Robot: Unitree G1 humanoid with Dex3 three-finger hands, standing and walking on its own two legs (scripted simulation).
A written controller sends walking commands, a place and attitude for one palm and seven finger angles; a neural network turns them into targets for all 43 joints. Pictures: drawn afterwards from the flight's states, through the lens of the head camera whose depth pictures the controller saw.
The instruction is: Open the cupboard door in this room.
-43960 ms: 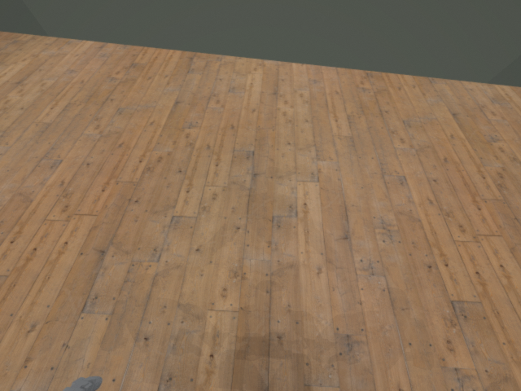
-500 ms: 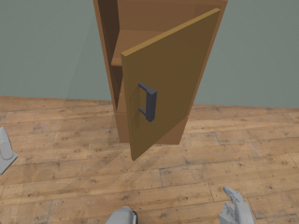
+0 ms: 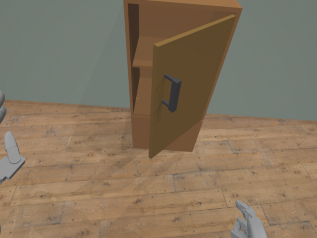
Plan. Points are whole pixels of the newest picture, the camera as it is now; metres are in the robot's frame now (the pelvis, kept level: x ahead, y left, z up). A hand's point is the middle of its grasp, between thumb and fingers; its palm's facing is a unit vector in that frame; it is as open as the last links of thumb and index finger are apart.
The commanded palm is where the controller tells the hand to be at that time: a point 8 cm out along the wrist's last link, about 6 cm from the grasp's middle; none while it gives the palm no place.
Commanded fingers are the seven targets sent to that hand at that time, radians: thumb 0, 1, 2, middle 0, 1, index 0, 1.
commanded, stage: stop stepping back and stand still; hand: left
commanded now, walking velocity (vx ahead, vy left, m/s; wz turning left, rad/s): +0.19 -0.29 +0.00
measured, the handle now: (170, 93) +0.56 +0.01 +0.05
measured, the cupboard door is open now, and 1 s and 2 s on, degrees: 45 45 45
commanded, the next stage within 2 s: let the arm hang, fingers relaxed in 0.66 s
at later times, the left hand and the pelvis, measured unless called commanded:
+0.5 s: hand (28, 191) +0.14 +0.22 +0.18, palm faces +0.41 -0.79 -0.45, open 7.4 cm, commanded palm +0.09 +0.26 +0.19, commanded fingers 0.00 0.90 0.90 -0.20 -0.30 -0.20 -0.30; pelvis -0.07 -0.03 +0.02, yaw -4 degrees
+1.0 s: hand out of the picture +0.06 +0.21 -0.12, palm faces -0.03 -0.96 -0.29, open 7.4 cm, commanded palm none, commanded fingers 0.00 0.90 0.90 -0.20 -0.30 -0.20 -0.30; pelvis -0.07 +0.00 +0.00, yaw -2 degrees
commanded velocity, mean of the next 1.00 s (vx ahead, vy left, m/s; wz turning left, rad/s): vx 0.07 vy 0.01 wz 0.00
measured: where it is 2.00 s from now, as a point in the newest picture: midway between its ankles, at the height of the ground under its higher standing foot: outside the picture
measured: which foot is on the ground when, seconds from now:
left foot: down 0.00-0.30, up 0.32-0.64, down 0.66-1.00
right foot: down 0.00-0.00, up 0.02-0.28, down 0.30-1.00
